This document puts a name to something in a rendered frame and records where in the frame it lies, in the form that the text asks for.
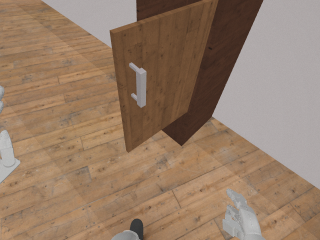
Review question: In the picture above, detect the cupboard door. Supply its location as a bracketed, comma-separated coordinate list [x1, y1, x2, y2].
[109, 0, 219, 153]

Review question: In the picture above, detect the left robot shin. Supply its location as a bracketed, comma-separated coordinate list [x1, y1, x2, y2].
[123, 230, 139, 239]

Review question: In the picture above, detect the right robot hand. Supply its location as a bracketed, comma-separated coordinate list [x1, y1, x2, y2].
[222, 188, 262, 240]

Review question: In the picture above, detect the left robot foot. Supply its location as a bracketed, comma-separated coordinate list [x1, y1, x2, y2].
[130, 218, 144, 240]

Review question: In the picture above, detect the left robot hand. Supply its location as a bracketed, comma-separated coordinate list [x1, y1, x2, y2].
[0, 85, 21, 184]

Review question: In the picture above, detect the handle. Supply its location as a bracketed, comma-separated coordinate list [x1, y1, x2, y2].
[129, 62, 147, 108]

